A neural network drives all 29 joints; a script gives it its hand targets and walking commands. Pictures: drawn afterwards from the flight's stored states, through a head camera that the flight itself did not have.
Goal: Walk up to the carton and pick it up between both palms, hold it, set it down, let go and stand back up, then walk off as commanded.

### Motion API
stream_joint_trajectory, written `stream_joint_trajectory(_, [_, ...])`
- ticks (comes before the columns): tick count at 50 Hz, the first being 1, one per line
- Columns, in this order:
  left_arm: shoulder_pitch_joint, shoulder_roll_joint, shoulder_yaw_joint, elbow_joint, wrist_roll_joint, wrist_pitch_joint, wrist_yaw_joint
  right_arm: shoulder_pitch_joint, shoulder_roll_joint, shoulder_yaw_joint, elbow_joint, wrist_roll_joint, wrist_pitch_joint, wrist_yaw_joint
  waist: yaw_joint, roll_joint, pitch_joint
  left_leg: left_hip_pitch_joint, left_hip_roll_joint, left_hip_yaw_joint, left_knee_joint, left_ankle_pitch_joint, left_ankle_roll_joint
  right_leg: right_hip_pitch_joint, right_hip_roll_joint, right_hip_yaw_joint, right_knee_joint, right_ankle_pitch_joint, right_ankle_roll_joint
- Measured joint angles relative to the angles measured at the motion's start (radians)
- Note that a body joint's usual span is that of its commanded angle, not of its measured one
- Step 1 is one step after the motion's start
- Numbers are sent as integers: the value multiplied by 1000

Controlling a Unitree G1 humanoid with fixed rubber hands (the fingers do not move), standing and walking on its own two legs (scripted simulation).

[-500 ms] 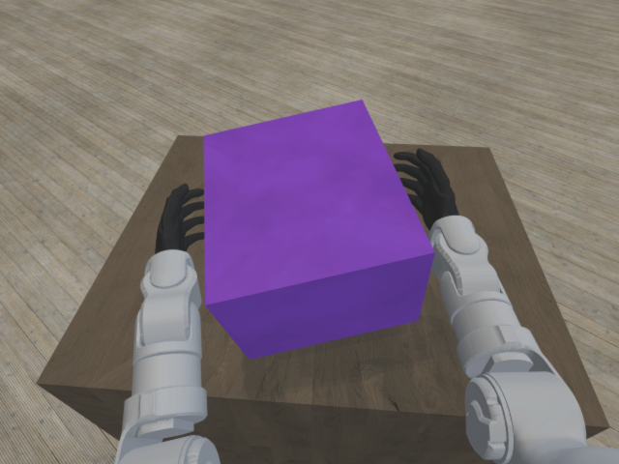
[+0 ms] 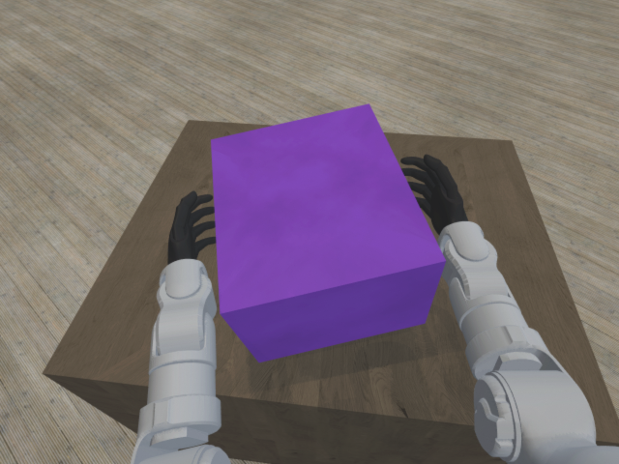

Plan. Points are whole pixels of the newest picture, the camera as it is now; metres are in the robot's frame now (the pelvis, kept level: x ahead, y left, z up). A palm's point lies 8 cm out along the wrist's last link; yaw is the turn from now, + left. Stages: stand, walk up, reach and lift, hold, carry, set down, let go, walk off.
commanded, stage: set down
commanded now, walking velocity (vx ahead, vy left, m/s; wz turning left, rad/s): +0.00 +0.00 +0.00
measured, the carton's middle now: (315, 229) +0.43 +0.02 +0.05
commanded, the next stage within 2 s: none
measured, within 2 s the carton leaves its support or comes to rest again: rests again in 1.84 s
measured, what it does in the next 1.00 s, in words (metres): stands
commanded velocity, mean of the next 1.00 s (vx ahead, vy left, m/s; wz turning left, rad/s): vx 0.00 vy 0.00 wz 0.00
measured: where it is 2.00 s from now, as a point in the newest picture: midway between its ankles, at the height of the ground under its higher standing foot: outside the picture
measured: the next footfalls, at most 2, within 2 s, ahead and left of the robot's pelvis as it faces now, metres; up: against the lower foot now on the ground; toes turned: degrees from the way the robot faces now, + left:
none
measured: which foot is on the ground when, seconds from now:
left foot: down 0.00-1.00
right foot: down 0.00-1.00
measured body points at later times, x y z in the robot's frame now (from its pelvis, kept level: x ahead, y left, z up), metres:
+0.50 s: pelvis +0.00 +0.00 +0.00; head +0.03 +0.00 +0.45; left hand +0.36 +0.19 +0.08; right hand +0.43 -0.15 +0.08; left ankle +0.00 +0.15 -0.75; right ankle +0.00 -0.11 -0.75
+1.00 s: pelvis +0.02 +0.00 +0.00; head +0.06 +0.00 +0.45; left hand +0.37 +0.18 +0.06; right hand +0.44 -0.16 +0.06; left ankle +0.00 +0.15 -0.75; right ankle +0.00 -0.11 -0.75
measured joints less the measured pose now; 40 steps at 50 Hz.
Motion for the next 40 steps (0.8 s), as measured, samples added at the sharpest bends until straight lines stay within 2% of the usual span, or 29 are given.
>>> stream_joint_trajectory(12, [4,-13,0,40,0,-18,16,0,-12,-11,73,-5,-17,18,8,0,3,0,0,0,0,0,0,0,0,0,0,0,-1])
stream_joint_trajectory(22, [4,-30,0,77,0,-73,36,0,-25,-27,100,-23,-39,32,34,0,3,0,0,0,-1,-4,0,0,0,0,0,-5,-3])
stream_joint_trajectory(29, [4,-43,0,98,0,-75,46,0,-33,-45,148,-30,-47,46,34,0,3,0,0,0,-1,-10,0,0,0,0,0,-11,-4])
stream_joint_trajectory(40, [4,-50,0,125,0,-113,56,0,-43,-46,163,-42,-70,49,36,0,4,0,0,0,-2,-19,0,-1,0,0,0,-22,-4])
